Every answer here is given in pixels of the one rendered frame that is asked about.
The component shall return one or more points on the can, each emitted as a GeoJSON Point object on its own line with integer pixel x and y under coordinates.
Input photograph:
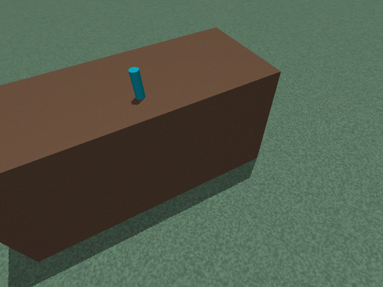
{"type": "Point", "coordinates": [136, 80]}

